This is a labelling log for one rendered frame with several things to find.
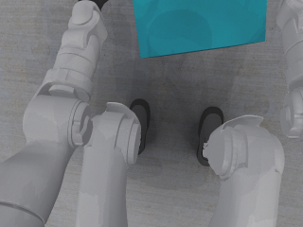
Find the left robot upper arm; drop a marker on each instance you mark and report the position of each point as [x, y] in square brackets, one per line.
[31, 179]

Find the right robot upper arm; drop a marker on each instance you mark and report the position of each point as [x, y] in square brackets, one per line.
[291, 116]

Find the right robot forearm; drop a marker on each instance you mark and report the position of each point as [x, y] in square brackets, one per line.
[290, 21]

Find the robot left hand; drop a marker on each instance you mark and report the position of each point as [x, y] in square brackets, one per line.
[99, 3]

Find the left robot forearm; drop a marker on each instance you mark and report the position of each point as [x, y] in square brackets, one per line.
[77, 60]

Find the robot right shin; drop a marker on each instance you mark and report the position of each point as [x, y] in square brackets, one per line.
[248, 120]

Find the carton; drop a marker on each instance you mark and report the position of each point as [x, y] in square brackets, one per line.
[172, 27]

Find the left robot thigh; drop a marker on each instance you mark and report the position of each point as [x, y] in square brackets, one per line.
[104, 172]

